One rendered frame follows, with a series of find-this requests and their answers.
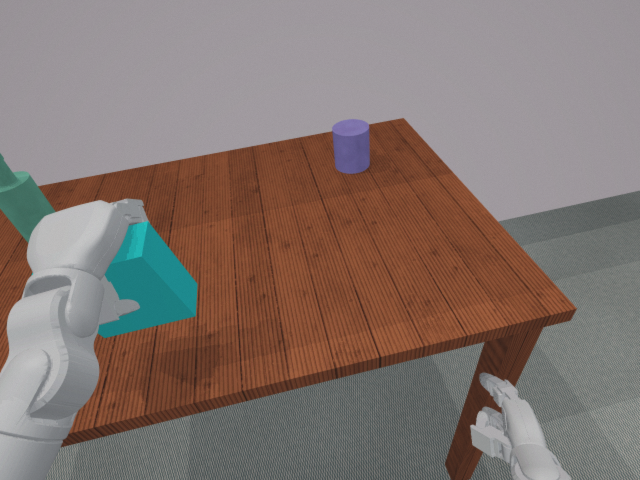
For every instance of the table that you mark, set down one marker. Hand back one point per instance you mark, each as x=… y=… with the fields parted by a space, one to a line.
x=306 y=274

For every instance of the robot left forearm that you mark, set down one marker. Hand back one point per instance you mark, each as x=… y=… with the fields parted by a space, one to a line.
x=51 y=370

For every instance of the sponge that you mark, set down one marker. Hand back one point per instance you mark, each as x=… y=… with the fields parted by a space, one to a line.
x=147 y=271

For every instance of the robot right forearm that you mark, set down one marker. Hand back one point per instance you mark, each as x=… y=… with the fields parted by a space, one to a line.
x=534 y=462

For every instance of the right robot hand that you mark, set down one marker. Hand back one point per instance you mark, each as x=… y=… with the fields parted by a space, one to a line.
x=497 y=434

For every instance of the left robot hand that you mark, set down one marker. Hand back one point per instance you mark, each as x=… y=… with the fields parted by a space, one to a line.
x=87 y=237

